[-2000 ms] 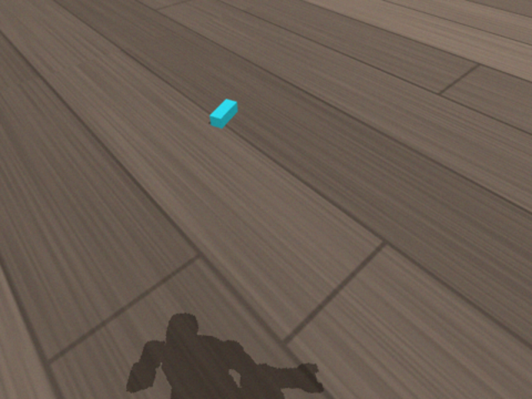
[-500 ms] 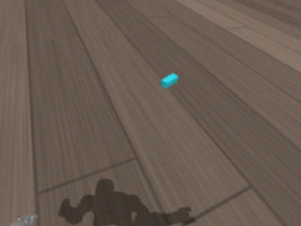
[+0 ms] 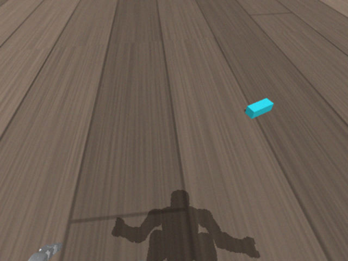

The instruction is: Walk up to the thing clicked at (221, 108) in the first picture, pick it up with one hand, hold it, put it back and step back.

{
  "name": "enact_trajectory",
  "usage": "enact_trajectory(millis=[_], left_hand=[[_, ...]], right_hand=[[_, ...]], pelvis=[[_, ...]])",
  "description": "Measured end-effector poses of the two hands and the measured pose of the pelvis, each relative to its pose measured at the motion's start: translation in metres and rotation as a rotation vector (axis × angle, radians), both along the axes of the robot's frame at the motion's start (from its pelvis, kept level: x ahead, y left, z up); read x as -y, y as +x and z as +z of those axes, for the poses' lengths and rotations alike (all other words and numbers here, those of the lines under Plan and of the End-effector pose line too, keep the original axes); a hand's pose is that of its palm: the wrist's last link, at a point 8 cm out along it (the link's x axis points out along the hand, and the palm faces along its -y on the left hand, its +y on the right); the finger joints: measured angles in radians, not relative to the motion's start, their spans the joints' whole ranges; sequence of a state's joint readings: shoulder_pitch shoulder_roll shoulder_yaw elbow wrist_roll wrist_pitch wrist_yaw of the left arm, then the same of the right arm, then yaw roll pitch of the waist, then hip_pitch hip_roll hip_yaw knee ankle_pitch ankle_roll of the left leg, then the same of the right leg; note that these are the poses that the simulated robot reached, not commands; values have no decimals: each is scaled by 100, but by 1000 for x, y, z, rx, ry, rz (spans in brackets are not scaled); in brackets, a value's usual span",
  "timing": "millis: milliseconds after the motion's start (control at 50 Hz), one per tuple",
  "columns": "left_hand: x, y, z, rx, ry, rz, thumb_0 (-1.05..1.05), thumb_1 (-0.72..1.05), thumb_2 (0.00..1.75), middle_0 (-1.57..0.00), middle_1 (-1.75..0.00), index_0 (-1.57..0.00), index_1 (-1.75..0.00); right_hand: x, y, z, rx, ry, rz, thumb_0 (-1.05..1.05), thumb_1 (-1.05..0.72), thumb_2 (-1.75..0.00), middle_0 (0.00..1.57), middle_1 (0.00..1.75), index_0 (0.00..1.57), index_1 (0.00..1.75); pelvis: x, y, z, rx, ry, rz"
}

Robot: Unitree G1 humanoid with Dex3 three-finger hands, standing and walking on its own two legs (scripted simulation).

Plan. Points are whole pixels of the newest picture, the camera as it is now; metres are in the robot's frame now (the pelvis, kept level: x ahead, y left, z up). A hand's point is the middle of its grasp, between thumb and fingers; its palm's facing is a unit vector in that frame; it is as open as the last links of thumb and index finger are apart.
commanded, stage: walk up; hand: left
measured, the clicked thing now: (259, 108) +1.38 -0.58 -0.71
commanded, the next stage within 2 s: none
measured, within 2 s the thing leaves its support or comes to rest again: neither
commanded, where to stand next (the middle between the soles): +1.17 -0.94 m, yaw +31 degrees
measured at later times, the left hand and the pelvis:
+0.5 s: hand (130, 215) +0.26 +0.17 -0.16, palm faces +0.15 -0.95 -0.26, open 7.4 cm; pelvis +0.24 -0.11 +0.00, yaw +12 degrees
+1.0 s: hand (185, 174) +0.40 +0.01 -0.13, palm faces +0.36 -0.86 -0.36, open 7.4 cm; pelvis +0.47 -0.27 +0.01, yaw +21 degrees
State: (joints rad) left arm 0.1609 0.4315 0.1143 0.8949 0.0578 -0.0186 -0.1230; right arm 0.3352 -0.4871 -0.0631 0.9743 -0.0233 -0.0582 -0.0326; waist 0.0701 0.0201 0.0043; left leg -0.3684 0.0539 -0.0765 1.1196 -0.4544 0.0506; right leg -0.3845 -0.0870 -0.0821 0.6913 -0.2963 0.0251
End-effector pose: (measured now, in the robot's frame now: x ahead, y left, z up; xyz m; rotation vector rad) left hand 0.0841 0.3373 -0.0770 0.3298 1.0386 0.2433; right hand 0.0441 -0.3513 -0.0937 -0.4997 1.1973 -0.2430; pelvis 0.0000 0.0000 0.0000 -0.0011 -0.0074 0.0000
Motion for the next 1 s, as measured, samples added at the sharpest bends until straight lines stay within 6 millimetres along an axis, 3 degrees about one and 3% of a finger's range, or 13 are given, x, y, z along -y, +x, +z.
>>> enact_trajectory(millis=[80,160,220,280,360,500,620,700,740,780,900,1000], left_hand=[[26,-10,4,-62,-22,86,1,90,90,-20,-30,-20,-30],[45,-17,-6,-144,-44,156,1,90,90,-20,-30,-20,-30],[58,-13,-23,-195,-72,200,1,90,90,-20,-30,-20,-30],[69,4,-48,-227,-93,218,1,90,90,-20,-30,-20,-30],[93,51,-63,-238,-126,185,1,90,90,-20,-30,-20,-30],[123,163,-50,-79,-132,139,1,90,90,-20,-30,-20,-30],[152,245,-32,-13,-76,139,1,90,90,-20,-30,-20,-30],[180,287,-23,35,-6,170,1,90,90,-20,-30,-20,-30],[199,295,-19,47,16,191,1,91,90,-20,-30,-20,-30],[218,296,-12,30,9,228,1,91,90,-20,-30,-20,-30],[263,286,-4,-72,-21,331,1,90,90,-20,-30,-20,-30],[289,289,-19,-133,-55,401,1,90,90,-20,-30,-20,-30]], right_hand=[[5,91,15,70,46,107,1,-90,-89,21,30,21,30],[4,175,30,118,61,212,1,-90,-90,21,30,21,30],[2,232,36,150,52,271,1,-90,-90,21,30,21,30],[8,279,32,206,10,304,0,-90,-89,21,30,21,30],[27,307,35,240,-22,253,0,-90,-89,21,30,21,30],[79,321,46,137,-59,247,0,-90,-89,21,30,21,31],[151,350,38,48,-79,225,0,-89,-89,22,30,21,31],[210,395,15,-5,-111,224,1,-89,-89,22,30,21,31],[227,423,5,-23,-125,217,1,-89,-89,21,30,21,31],[230,454,4,-14,-105,225,1,-90,-89,21,30,21,30],[216,540,13,37,-11,341,1,-90,-89,21,30,21,30],[208,596,21,43,3,418,0,-90,-89,21,30,21,30]], pelvis=[[20,39,15,1,-5,55],[40,79,18,-1,-14,98],[51,112,11,4,-14,129],[55,148,-7,13,-15,143],[69,183,-12,30,18,165],[111,241,-2,34,27,209],[164,298,-5,18,27,248],[207,342,-20,13,7,276],[221,357,-22,16,1,296],[231,372,-14,18,5,310],[257,420,7,12,1,339],[274,465,8,14,-4,370]])
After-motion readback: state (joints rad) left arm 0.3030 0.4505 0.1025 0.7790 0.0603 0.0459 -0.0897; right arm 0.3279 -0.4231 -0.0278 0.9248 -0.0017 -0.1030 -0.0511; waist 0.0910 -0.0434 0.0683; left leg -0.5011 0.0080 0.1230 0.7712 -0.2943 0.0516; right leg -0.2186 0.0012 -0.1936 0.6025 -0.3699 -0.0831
